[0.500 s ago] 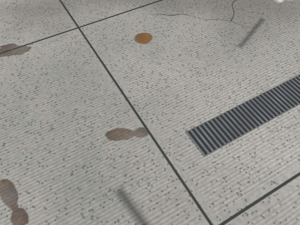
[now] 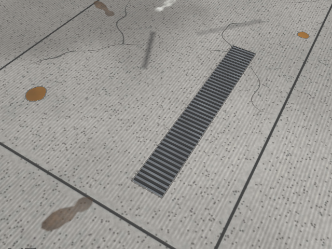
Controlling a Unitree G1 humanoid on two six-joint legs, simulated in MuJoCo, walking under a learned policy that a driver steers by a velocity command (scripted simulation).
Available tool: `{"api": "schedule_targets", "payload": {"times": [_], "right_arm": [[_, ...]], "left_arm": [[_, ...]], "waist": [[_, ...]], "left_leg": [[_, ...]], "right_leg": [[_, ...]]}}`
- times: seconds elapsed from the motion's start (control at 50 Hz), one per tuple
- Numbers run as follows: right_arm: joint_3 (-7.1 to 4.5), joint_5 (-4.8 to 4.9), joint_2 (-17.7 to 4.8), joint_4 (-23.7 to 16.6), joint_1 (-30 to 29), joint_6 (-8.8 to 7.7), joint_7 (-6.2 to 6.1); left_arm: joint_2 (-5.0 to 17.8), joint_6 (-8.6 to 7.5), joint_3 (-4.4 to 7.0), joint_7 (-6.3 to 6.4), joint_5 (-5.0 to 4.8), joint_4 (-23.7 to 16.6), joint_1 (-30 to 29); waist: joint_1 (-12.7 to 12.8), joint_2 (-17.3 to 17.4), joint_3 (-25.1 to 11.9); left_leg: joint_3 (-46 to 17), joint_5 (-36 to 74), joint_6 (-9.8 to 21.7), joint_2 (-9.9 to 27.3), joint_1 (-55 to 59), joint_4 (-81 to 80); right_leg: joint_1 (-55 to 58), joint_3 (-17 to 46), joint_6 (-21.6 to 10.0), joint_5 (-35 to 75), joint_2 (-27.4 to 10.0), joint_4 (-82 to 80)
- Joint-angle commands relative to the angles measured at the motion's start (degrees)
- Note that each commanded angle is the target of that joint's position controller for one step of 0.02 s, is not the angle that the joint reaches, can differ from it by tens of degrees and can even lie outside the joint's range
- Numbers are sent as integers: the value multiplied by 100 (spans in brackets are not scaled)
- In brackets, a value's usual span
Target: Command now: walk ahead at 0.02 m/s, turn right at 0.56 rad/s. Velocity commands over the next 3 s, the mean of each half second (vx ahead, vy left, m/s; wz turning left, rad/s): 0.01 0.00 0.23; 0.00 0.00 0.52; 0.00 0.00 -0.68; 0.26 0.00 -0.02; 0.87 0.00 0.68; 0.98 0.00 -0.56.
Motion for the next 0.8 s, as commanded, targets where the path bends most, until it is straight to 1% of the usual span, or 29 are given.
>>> {"api": "schedule_targets", "payload": {"times": [0.02, 0.06, 0.12, 0.14, 0.18, 0.2, 0.22, 0.24, 0.26, 0.28, 0.3, 0.32, 0.34, 0.36, 0.38, 0.44, 0.48, 0.52, 0.58, 0.6, 0.62, 0.64, 0.66, 0.68, 0.7, 0.72, 0.74, 0.78, 0.8], "right_arm": [[-83, 15, -653, -496, -333, 7, -65], [-100, -4, -716, -410, -82, 55, -49], [-45, 75, -631, -288, -26, 84, 45], [-44, 107, -637, -249, 56, 94, 87], [-136, 203, -948, -215, 234, 132, 115], [-171, 279, -1045, -209, 295, 143, 108], [-184, 338, -1041, -190, 417, 122, 92], [-146, 327, -878, -228, 389, 68, 96], [-56, 304, -482, -449, 192, -27, 131], [-105, 289, -651, -572, -1, -96, 128], [-250, 258, -958, -515, 12, -67, 117], [-303, 290, -911, -344, 307, 33, 92], [-309, 276, -813, -195, 618, 162, 45], [-295, 257, -726, -182, 680, 255, 31], [-263, 256, -621, -239, 632, 309, 39], [-142, 269, -373, -574, 160, 340, 174], [-81, 250, -284, -765, -2, 330, 302], [-134, 255, -448, -834, 80, 338, 380], [-252, 269, -602, -814, 394, 425, 397], [-335, 262, -703, -722, 682, 435, 337], [-524, 247, -1167, -624, 1193, 412, 223], [-695, 204, -2063, -779, 1300, 356, 120], [-594, -14, -1816, -892, 1368, 169, 226], [-512, -12, -1612, -858, 1172, 49, 261], [-469, 129, -1427, -827, 873, 11, 208], [-373, 252, -1181, -901, 471, 62, 144], [-305, 250, -1069, -989, 129, 110, 81], [-240, 119, -992, -1032, -6, 146, 13], [-228, 96, -993, -1001, 49, 145, -4]], "left_arm": [[307, -52, 57, 12, -6, -234, 266], [168, -100, -20, 38, -18, -282, 74], [-230, -153, -199, 22, 117, -202, 55], [-253, -168, -202, 7, 116, -135, 61], [-17, -186, -92, 2, 63, 24, 186], [23, -200, -58, 5, 51, 121, 352], [138, -212, -18, 18, 48, 169, 480], [370, -204, 42, 61, 98, 192, 754], [869, -160, 175, 108, 274, 269, 813], [804, -165, 197, 83, 393, 269, 653], [441, -240, 79, 105, 424, 133, 414], [189, -301, 1, 137, 372, 64, 20], [67, -348, -28, 156, 256, 3, -350], [19, -379, -40, 174, 173, 6, -471], [20, -376, -37, 190, 164, 39, -463], [106, -299, 28, 237, 177, 174, -192], [334, -266, 116, 227, 162, 236, -104], [532, -281, 199, 170, 105, 294, -98], [564, -363, 247, 56, -82, 371, -233], [443, -390, 233, 17, -110, 459, -122], [263, -427, 199, -29, -26, 539, 166], [-216, -465, 22, -49, 305, 110, -44], [21, -505, 47, -13, 277, -16, -636], [222, -506, 92, 24, 111, -40, -932], [202, -503, 98, 78, 95, 6, -903], [278, -459, 121, 137, 135, 146, -709], [321, -417, 146, 154, 166, 232, -529], [200, -376, 120, 111, 163, 412, -233], [121, -362, 88, 103, 143, 467, -165]], "waist": [[110, 669, -494], [-56, 934, -642], [-66, 1280, -847], [-115, 1454, -776], [-92, 1545, -609], [17, 1505, -560], [67, 1404, -619], [176, 1054, -838], [128, -507, -799], [265, -1378, -755], [271, -971, -619], [41, -768, -565], [-114, -703, -479], [-128, -716, -381], [-111, -651, -310], [164, -632, -387], [264, -695, -496], [240, -742, -570], [2, -693, -605], [-132, -459, -691], [-308, 453, -909], [-115, 2485, -986], [-584, 1814, -1791], [-535, 1184, -1462], [-314, 819, -1085], [-107, 607, -906], [62, 707, -873], [147, 779, -1015], [127, 761, -1054]], "left_leg": [[-1207, 852, 1129, 1290, 659, -958], [-1017, 989, 1207, 1242, 1048, -911], [-995, 583, 1176, 1126, 856, -905], [-1099, 377, 1161, 1089, 771, -924], [-1415, 296, 1141, 1124, 697, -778], [-1560, 348, 1061, 1094, 572, -714], [-1668, 286, 877, 1024, 273, -656], [-1568, -159, 570, 877, -339, -336], [-537, -1027, 151, 200, -1408, 728], [186, -2285, -97, -14, -1725, 1820], [36, -2452, -278, 175, -1824, 3093], [-13, -2254, -341, 209, -1885, 3726], [-23, -1916, -442, 271, -2001, 4071], [-9, -1615, -528, 364, -2133, 4239], [115, -1368, -593, 418, -2115, 4171], [403, -899, -651, 600, -1975, 3164], [560, -1014, -535, 659, -1535, 2451], [798, -1111, -376, 567, -1064, 1956], [1037, -698, -51, 364, -331, 902], [1030, -245, 132, 174, 329, 371], [289, 1418, 486, 368, 1554, -124], [-2289, 3990, 1551, 1925, 2731, -90], [-3195, 3121, 2320, 2432, 2601, -539], [-2725, 2321, 2100, 2214, 2338, -699], [-2353, 1637, 1748, 1874, 1977, -723], [-1965, 1375, 1470, 1700, 1650, -711], [-1648, 1458, 1337, 1521, 1175, -718], [-1320, 1731, 1287, 1306, 848, -709], [-1238, 1752, 1284, 1256, 822, -697]], "right_leg": [[-355, -483, 198, 220, -385, 706], [-302, -604, 248, 141, -489, 27], [819, -773, 199, -302, -724, -1742], [1092, -881, 193, -316, -698, -2314], [1466, -1036, 91, 380, -480, -3391], [1786, -1072, -63, 884, -381, -4126], [2297, -913, -289, 1137, -479, -4501], [3072, -558, -529, 1427, -1069, -4419], [3277, 402, -1111, 2099, -2193, -4392], [2698, 1124, -1807, 2776, -3097, -4783], [2555, 1015, -1972, 3325, -3176, -4860], [2499, 531, -1726, 3483, -2867, -4782], [2517, 67, -1481, 3490, -2571, -4713], [2515, -238, -1386, 3666, -2488, -4690], [2440, -527, -1350, 3675, -2370, -4714], [2722, -948, -1370, 3332, -2361, -4652], [2720, -1091, -1381, 3353, -2525, -4572], [2625, -1201, -1340, 3517, -2677, -4436], [2519, -1472, -1017, 3443, -2770, -3857], [2228, -1760, -743, 3252, -2592, -3266], [1322, -2150, -291, 2509, -2116, -1940], [-913, -2121, 303, -1370, -1140, 68], [-1308, -758, 261, -1613, -825, 898], [-1362, -527, 98, -1164, -923, 1000], [-1375, -460, -14, -621, -1012, 691], [-1272, -476, -22, -169, -1131, 382], [-852, -550, 2, 179, -1123, 194], [-356, -719, 98, 604, -973, 37], [-248, -750, 140, 702, -939, -182]]}}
